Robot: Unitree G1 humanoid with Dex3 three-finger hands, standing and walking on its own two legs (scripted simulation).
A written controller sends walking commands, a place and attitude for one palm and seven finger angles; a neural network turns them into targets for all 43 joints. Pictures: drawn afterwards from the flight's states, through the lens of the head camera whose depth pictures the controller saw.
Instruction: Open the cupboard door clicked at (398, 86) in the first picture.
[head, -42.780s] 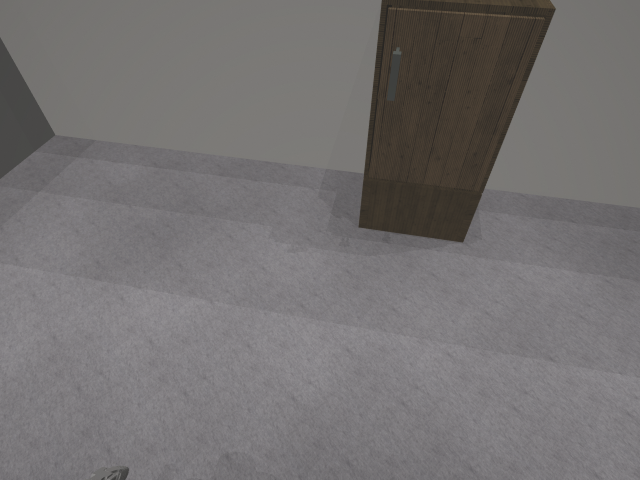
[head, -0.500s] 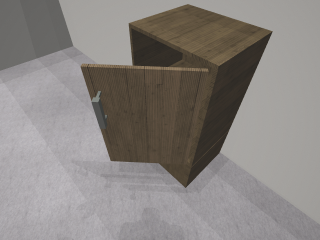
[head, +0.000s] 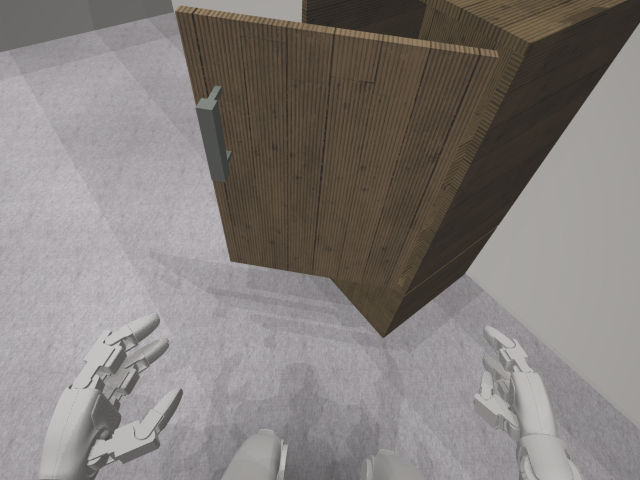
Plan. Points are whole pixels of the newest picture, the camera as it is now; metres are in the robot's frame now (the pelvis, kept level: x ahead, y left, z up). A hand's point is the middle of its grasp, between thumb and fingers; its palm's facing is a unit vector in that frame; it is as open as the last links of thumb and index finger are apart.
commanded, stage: raise the hand with hooked fingers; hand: left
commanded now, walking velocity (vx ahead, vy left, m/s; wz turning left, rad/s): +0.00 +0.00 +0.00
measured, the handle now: (218, 135) +0.58 +0.24 +0.06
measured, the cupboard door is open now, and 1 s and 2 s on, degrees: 43 43 43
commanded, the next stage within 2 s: move the hooked fingers beside the handle in 1.56 s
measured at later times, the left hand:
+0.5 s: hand (134, 340) +0.24 +0.24 +0.05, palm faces -0.03 -1.00 -0.05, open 12.3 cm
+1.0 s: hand (102, 287) +0.29 +0.29 +0.08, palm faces -0.01 -1.00 -0.07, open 14.0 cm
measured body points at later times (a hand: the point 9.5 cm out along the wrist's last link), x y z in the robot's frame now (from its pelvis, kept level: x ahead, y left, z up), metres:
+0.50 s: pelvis +0.01 +0.02 +0.01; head +0.08 +0.03 +0.46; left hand +0.24 +0.29 +0.06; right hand +0.16 -0.25 -0.06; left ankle +0.03 +0.11 -0.64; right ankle +0.02 -0.10 -0.64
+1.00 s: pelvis +0.01 +0.02 +0.02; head +0.08 +0.04 +0.47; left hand +0.28 +0.34 +0.08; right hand +0.17 -0.22 -0.05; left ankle +0.03 +0.11 -0.64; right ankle +0.02 -0.10 -0.64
